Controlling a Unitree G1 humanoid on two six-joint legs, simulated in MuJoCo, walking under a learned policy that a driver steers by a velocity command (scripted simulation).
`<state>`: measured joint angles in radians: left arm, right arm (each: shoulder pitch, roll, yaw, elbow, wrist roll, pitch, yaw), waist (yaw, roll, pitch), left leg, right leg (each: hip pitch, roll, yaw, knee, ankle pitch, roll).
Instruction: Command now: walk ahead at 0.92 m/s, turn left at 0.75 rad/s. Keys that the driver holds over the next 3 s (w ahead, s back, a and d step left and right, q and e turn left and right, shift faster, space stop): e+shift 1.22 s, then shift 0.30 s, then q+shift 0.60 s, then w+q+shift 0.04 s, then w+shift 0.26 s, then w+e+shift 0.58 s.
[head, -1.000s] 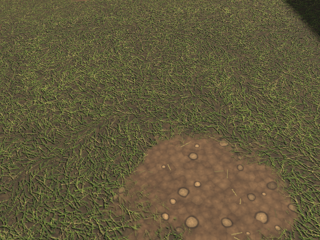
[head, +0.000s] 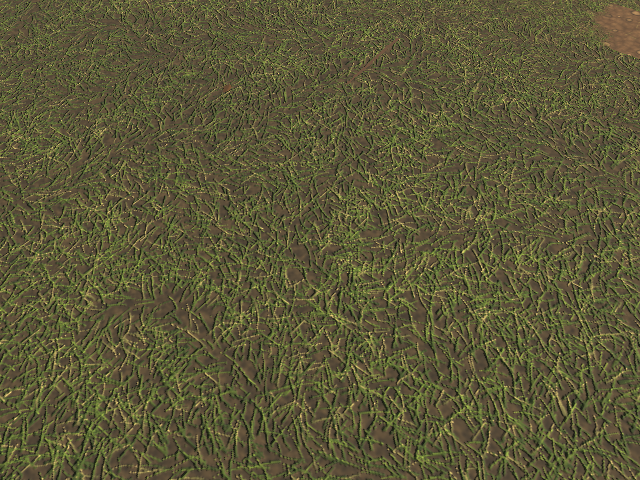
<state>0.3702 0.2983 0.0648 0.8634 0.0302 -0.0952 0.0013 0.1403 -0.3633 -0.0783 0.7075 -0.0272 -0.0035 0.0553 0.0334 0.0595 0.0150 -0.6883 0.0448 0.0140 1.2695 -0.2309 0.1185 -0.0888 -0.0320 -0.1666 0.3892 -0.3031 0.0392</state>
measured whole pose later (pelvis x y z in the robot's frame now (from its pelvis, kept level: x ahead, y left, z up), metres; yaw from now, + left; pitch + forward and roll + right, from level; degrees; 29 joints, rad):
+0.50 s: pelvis +0.31 +0.02 +0.01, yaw -9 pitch +1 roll +1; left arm 0.16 0.31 0.08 0.75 -0.02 0.01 0.02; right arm 0.14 -0.26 -0.05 0.80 -0.02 -0.05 -0.03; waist -0.01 -0.03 0.08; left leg -0.21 0.01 0.24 0.37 -0.18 0.07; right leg -0.68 -0.11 -0.02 0.98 -0.16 0.07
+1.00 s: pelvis +0.40 -0.02 +0.00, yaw -37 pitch +4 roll +2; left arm 0.18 0.33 0.11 0.57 -0.01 0.05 0.04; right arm -0.01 -0.29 -0.08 0.75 0.01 -0.01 -0.02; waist 0.02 -0.01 0.05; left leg -0.51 -0.05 -0.17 0.76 -0.31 -0.07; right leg -0.41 0.12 0.19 0.50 -0.13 -0.05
